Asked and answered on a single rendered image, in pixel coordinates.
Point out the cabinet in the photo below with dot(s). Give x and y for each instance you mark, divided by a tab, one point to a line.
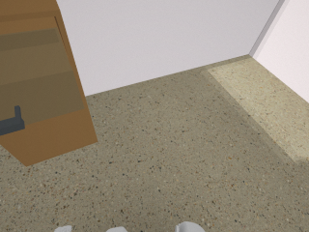
55	136

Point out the handle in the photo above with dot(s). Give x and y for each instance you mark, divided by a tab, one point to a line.
12	124

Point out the right robot thigh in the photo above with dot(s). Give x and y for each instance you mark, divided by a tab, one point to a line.
188	226

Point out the drawer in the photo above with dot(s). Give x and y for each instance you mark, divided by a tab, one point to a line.
35	73

